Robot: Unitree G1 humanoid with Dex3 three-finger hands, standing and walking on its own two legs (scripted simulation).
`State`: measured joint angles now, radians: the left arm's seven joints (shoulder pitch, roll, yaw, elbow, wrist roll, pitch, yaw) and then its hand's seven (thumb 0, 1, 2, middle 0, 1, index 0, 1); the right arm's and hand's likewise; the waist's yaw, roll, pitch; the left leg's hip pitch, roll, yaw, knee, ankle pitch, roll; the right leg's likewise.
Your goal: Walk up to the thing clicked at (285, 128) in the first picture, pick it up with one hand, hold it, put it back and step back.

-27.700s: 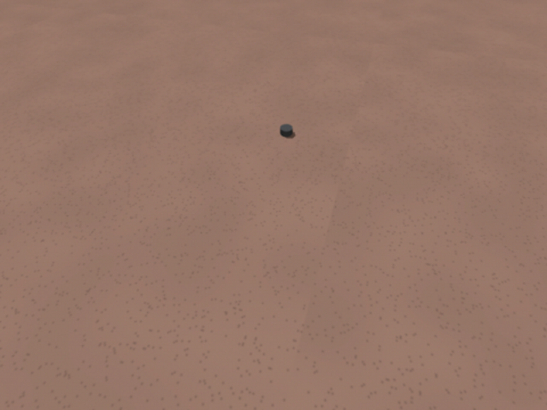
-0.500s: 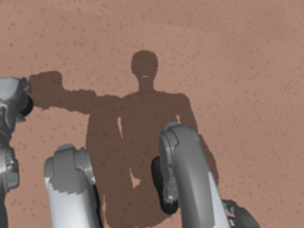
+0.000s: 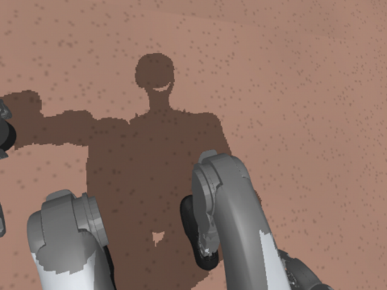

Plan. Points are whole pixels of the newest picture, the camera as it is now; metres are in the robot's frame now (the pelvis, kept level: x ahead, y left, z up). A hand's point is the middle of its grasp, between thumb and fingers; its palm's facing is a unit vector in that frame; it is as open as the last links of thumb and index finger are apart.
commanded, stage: rest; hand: left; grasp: from above
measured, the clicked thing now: out of the picture +0.46 +0.31 -0.24
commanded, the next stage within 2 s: open in 1.14 s
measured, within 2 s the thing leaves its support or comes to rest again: rests again in 0.78 s
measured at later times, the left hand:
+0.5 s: hand out of the picture +0.44 +0.30 -0.24, palm faces -0.44 -0.14 -0.89, open 9.4 cm
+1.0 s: hand out of the picture +0.44 +0.30 -0.25, palm faces -0.44 -0.14 -0.89, open 9.4 cm
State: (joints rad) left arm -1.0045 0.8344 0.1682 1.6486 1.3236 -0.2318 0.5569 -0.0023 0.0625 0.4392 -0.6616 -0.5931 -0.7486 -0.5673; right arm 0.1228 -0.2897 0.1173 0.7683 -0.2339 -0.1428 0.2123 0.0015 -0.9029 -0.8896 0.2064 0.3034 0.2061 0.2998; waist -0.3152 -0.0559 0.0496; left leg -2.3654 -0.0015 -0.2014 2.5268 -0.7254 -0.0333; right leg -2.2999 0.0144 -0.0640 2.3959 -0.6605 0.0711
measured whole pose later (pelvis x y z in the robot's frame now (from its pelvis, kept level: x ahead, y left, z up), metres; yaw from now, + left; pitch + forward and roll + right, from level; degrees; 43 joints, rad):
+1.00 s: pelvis +0.00 +0.01 -0.01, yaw -4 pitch +26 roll -14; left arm -1.03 0.99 0.17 1.79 1.33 -0.25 0.67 -0.01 0.06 0.41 -0.69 -0.56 -0.78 -0.54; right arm 0.07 -0.34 0.25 0.74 -0.31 -0.27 0.31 0.00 -0.91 -0.90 0.21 0.30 0.21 0.30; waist -0.38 -0.13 0.16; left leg -2.35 0.00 -0.27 2.61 -0.74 -0.02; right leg -2.25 0.04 -0.12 2.41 -0.65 0.09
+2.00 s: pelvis -0.01 +0.01 -0.01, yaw -5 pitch +26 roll -15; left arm -1.04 1.03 0.13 1.79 1.29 -0.23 0.67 0.00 -0.43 0.90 -0.16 -0.97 -0.16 -0.96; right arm 0.05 -0.36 0.30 0.71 -0.30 -0.30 0.32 0.00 -0.90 -0.90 0.20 0.30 0.20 0.30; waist -0.39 -0.15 0.20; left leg -2.33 0.00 -0.30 2.60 -0.74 -0.02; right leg -2.23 0.04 -0.14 2.38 -0.64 0.09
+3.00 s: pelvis -0.02 +0.00 +0.04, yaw +3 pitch +31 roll -8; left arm -0.94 0.77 0.02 1.35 1.16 -0.24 0.18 0.00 -0.52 1.03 -0.10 -1.02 -0.09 -1.03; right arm 0.12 -0.33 0.10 0.66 -0.12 -0.06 0.19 0.00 -0.91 -0.90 0.20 0.30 0.20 0.30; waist -0.22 0.00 -0.01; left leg -2.25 0.00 -0.16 2.36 -0.65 -0.02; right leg -2.18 -0.01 -0.06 2.25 -0.61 0.05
